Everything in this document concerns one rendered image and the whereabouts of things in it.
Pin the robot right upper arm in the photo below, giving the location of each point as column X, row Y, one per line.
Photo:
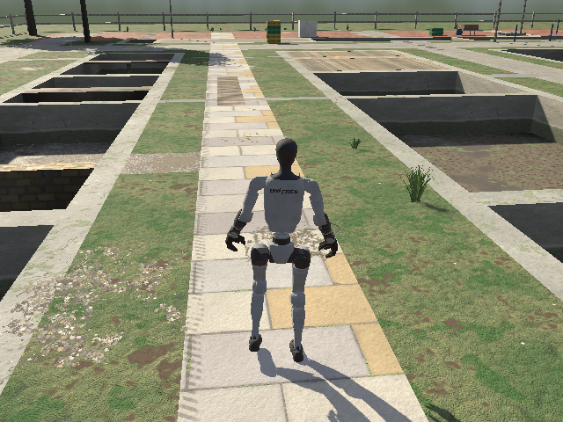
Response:
column 311, row 186

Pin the robot left hand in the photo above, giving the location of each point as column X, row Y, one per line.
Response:
column 230, row 239

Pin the robot head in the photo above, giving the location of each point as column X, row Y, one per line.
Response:
column 286, row 150

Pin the robot right forearm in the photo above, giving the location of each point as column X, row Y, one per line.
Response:
column 327, row 231

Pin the robot right hand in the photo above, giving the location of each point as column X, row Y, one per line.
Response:
column 333, row 246

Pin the right robot foot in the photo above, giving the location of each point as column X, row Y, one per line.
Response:
column 297, row 354

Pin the robot left upper arm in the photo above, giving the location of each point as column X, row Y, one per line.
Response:
column 257, row 183

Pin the robot left forearm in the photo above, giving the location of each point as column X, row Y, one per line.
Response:
column 237, row 226

